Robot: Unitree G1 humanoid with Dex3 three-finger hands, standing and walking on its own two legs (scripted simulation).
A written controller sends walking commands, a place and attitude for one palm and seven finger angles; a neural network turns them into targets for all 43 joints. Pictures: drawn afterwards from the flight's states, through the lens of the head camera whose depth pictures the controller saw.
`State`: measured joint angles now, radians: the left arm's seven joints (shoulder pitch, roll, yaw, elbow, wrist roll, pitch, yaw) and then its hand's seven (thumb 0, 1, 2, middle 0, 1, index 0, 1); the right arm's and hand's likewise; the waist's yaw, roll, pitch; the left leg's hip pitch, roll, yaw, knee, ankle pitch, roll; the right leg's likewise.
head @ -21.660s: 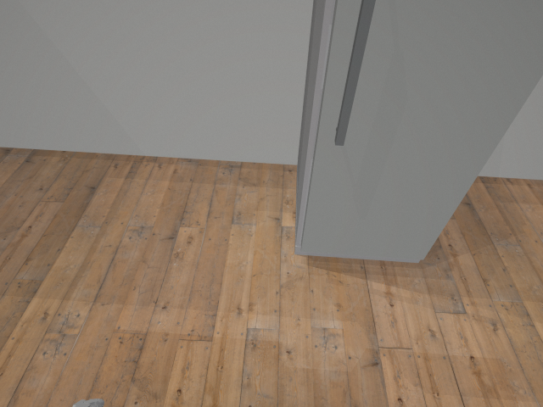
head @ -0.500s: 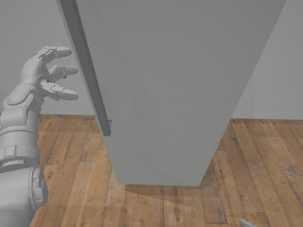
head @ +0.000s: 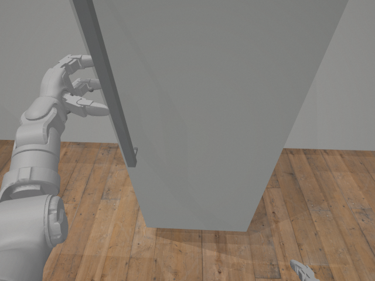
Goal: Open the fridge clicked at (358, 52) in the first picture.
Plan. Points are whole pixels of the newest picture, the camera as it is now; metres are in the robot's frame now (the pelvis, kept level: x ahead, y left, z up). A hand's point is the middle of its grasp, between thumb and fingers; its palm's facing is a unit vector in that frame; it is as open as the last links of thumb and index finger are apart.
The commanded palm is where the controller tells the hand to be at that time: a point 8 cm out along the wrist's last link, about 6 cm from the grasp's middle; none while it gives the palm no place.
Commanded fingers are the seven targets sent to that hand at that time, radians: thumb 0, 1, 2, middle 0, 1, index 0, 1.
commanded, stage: feel for the door with the fingertips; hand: left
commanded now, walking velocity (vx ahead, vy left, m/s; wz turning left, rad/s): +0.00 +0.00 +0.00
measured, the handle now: (115, 92) +0.49 +0.19 +0.17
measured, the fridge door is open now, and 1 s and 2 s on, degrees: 0 0 0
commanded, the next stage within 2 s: slide the fingers in behind the handle in 0.12 s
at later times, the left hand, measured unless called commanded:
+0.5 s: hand (93, 87) +0.45 +0.21 +0.21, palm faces +0.01 -1.00 +0.01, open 13.7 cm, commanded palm +0.41 +0.27 +0.21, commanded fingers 0.00 -0.50 0.30 -0.30 -1.20 -0.30 -1.20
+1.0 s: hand (100, 89) +0.44 +0.20 +0.21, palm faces -0.01 -1.00 +0.02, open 14.0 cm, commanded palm +0.42 +0.25 +0.21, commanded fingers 0.00 -0.50 0.30 -0.30 -1.20 -0.30 -1.20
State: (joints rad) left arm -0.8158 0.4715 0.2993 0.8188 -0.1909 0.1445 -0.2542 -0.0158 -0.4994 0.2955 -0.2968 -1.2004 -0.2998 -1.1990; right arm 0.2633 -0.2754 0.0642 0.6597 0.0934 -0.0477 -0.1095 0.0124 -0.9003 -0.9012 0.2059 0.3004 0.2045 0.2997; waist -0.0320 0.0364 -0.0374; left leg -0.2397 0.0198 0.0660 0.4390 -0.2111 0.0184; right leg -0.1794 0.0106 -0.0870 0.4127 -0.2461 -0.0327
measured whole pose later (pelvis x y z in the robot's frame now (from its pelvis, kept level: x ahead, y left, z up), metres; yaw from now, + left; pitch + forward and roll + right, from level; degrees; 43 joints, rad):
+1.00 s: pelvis +0.01 +0.02 +0.00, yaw +0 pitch +2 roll -1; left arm -0.81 0.40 0.25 0.75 -0.20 0.15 -0.22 -0.02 -0.50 0.30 -0.30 -1.20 -0.30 -1.20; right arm 0.26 -0.27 0.06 0.66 0.09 -0.06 -0.10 0.01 -0.90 -0.90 0.21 0.30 0.20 0.30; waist -0.02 0.03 -0.04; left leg -0.26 0.00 0.07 0.45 -0.23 0.04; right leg -0.19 -0.01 -0.08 0.41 -0.25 -0.01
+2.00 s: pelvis +0.00 -0.01 +0.00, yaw -1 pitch +0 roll +0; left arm -0.72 0.37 0.26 0.64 -0.21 0.17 -0.18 -0.02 -0.50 0.30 -0.30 -1.20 -0.30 -1.20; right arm 0.28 -0.28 0.04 0.68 0.09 -0.03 -0.10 0.01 -0.90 -0.90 0.20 0.30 0.20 0.30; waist -0.03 0.04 -0.03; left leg -0.21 0.03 0.07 0.42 -0.21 0.01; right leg -0.16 0.02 -0.08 0.40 -0.25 -0.04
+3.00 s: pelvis +0.01 +0.00 +0.00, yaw +0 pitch +0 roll +0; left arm -0.73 0.33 0.23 0.59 -0.20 0.23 -0.15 0.00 0.69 0.82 -0.40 -1.38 -0.40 -1.36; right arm 0.26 -0.26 0.05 0.67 0.08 -0.01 -0.10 0.01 -0.90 -0.90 0.20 0.30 0.20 0.30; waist -0.02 0.04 -0.04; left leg -0.20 0.01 0.07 0.42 -0.22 0.02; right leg -0.14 0.01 -0.08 0.39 -0.25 -0.03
